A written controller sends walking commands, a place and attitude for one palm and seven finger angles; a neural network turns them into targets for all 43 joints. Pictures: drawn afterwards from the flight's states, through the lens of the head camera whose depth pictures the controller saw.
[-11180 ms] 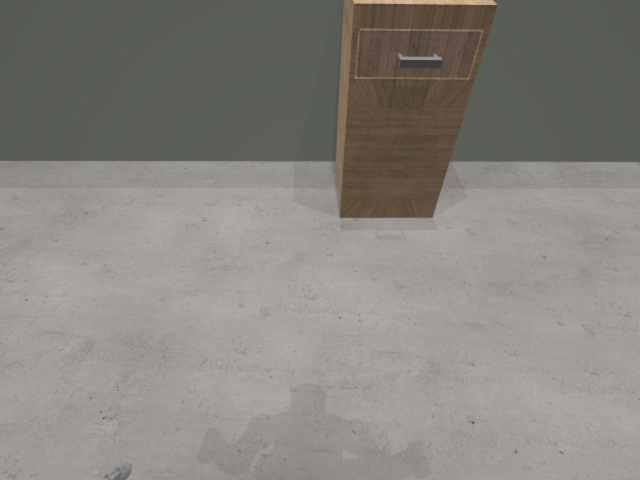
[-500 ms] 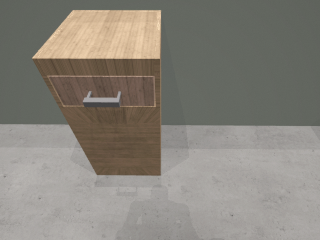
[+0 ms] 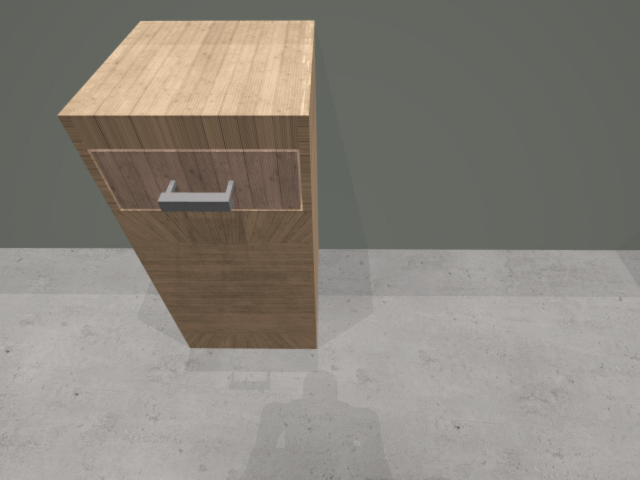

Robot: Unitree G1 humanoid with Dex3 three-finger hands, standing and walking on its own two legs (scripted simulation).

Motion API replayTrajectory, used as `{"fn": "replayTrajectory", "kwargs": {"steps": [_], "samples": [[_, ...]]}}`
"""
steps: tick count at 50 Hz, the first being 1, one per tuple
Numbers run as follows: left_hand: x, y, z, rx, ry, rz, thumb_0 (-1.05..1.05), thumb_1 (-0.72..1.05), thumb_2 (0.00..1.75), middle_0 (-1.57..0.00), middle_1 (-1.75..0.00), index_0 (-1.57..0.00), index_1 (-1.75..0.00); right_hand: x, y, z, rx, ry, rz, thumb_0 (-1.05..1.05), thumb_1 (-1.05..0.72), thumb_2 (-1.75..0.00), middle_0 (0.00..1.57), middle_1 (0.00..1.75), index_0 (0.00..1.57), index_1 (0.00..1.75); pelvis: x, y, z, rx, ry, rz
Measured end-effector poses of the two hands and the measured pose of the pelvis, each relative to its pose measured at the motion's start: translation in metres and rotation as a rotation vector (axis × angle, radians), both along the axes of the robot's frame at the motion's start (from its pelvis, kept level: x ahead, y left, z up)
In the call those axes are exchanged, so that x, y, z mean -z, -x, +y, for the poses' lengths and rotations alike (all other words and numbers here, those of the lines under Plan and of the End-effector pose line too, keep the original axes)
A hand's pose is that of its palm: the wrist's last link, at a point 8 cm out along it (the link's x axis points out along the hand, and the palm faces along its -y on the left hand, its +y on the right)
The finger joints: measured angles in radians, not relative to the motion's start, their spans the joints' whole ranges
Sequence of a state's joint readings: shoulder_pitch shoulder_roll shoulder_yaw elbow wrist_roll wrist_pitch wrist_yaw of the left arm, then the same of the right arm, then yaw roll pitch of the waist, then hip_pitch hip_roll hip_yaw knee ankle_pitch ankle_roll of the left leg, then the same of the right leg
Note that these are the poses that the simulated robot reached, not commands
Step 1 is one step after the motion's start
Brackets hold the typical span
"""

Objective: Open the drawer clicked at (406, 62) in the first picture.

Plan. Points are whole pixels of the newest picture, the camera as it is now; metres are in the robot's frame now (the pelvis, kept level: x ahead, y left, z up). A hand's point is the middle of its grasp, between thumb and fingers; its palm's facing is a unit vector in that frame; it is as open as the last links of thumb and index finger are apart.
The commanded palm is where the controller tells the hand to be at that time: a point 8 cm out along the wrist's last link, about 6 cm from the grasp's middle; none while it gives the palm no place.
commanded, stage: shuffle to correct the standing spot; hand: left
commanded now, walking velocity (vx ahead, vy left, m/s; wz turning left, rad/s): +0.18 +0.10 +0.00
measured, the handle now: (198, 193) +0.61 +0.28 -0.03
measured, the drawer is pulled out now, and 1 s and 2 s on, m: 0.00 0.00 0.00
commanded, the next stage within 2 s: come to a stop and stand still in 0.48 s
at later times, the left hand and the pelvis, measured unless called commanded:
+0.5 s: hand out of the picture +0.12 +0.20 -0.17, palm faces +0.02 -0.98 -0.20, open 7.3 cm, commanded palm none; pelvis +0.07 +0.02 +0.00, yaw +1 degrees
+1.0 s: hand (190, 460) +0.18 +0.22 -0.19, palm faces +0.12 -0.97 -0.22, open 7.3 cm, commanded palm none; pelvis +0.14 +0.02 -0.02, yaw +2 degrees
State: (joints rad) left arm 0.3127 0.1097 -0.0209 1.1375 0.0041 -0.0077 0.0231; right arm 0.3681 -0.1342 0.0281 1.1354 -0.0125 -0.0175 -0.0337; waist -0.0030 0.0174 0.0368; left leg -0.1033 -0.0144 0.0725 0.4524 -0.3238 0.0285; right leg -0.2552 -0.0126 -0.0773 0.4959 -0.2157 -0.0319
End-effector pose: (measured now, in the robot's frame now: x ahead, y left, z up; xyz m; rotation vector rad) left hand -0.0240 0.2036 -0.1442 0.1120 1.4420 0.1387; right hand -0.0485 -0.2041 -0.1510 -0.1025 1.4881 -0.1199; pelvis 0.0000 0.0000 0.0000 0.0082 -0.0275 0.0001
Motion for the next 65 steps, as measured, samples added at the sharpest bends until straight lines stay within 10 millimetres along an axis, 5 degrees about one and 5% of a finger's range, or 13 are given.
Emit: {"fn": "replayTrajectory", "kwargs": {"steps": [8,16,21,26,30,33,37,42,48,56,65], "samples": [[0.009,-0.002,-0.005,-0.039,0.024,0.0,0.0,0.91,0.9,-0.2,-0.3,-0.2,-0.3,0.001,0.0,-0.004,-0.009,0.014,0.042,0.0,-0.91,-0.9,0.2,0.3,0.2,0.3,0.007,-0.011,0.0,-0.013,0.022,0.016],[0.017,-0.024,0.016,-0.034,0.039,0.024,0.0,0.91,0.9,-0.2,-0.3,-0.2,-0.3,-0.006,-0.02,0.011,0.014,0.051,0.004,0.0,-0.91,-0.9,0.2,0.3,0.2,0.3,0.009,-0.035,0.016,-0.007,0.021,0.035],[0.005,-0.078,0.037,0.008,-0.013,-0.028,0.02,0.93,0.9,-0.2,-0.3,-0.2,-0.3,-0.011,-0.016,0.029,0.037,0.016,0.046,0.0,-0.91,-0.9,0.2,0.3,0.2,0.3,0.003,-0.055,0.019,-0.015,0.024,0.034],[-0.007,-0.156,0.043,0.042,-0.05,-0.153,0.02,0.93,0.9,-0.2,-0.3,-0.2,-0.3,-0.011,-0.017,0.037,0.044,-0.035,0.13,0.0,-0.91,-0.9,0.2,0.3,0.2,0.3,0.002,-0.078,0.014,-0.012,0.014,0.041],[-0.01,-0.217,0.032,0.07,-0.068,-0.28,0.01,0.92,0.9,-0.2,-0.3,-0.2,-0.3,-0.001,-0.031,0.028,0.049,-0.062,0.18,0.0,-0.9,-0.9,0.2,0.3,0.2,0.3,0.012,-0.102,0.004,-0.016,0.001,0.035],[-0.008,-0.238,0.024,0.034,-0.08,-0.356,0.01,0.92,0.9,-0.2,-0.3,-0.2,-0.3,0.011,-0.058,0.009,0.025,-0.05,0.177,0.0,-0.9,-0.9,0.21,0.3,0.2,0.3,0.02,-0.117,-0.003,-0.05,-0.011,0.015],[-0.01,-0.232,0.013,0.007,-0.069,-0.304,0.0,0.92,0.9,-0.2,-0.3,-0.2,-0.3,0.011,-0.124,-0.016,0.01,0.007,0.062,0.0,-0.91,-0.9,0.2,0.3,0.2,0.3,0.01,-0.129,-0.005,-0.055,-0.007,0.009],[-0.011,-0.227,0.029,-0.011,-0.091,-0.254,-0.02,0.95,0.9,-0.2,-0.3,-0.2,-0.3,-0.002,-0.208,-0.027,-0.021,0.048,-0.137,0.0,-0.91,-0.9,0.2,0.3,0.19,0.3,0.004,-0.134,-0.005,-0.055,-0.024,0.019],[0.004,-0.205,0.052,-0.04,-0.078,-0.191,-0.01,0.93,0.9,-0.2,-0.3,-0.2,-0.3,-0.007,-0.271,-0.016,-0.07,0.08,-0.29,0.0,-0.91,-0.9,0.2,0.3,0.19,0.3,0.012,-0.141,0.014,-0.041,-0.005,0.005],[0.005,-0.167,0.057,-0.075,-0.075,-0.096,0.0,0.91,0.9,-0.2,-0.3,-0.2,-0.3,-0.01,-0.281,0.012,-0.118,0.045,-0.316,-0.01,-0.91,-0.9,0.2,0.3,0.2,0.3,0.008,-0.135,0.02,-0.034,-0.015,0.022],[-0.004,-0.125,0.015,-0.046,-0.064,-0.033,0.0,0.91,0.9,-0.2,-0.3,-0.2,-0.3,0.006,-0.252,-0.007,-0.059,-0.012,-0.286,-0.01,-0.92,-0.9,0.2,0.3,0.2,0.3,0.008,-0.117,-0.002,-0.026,-0.012,0.027]]}}
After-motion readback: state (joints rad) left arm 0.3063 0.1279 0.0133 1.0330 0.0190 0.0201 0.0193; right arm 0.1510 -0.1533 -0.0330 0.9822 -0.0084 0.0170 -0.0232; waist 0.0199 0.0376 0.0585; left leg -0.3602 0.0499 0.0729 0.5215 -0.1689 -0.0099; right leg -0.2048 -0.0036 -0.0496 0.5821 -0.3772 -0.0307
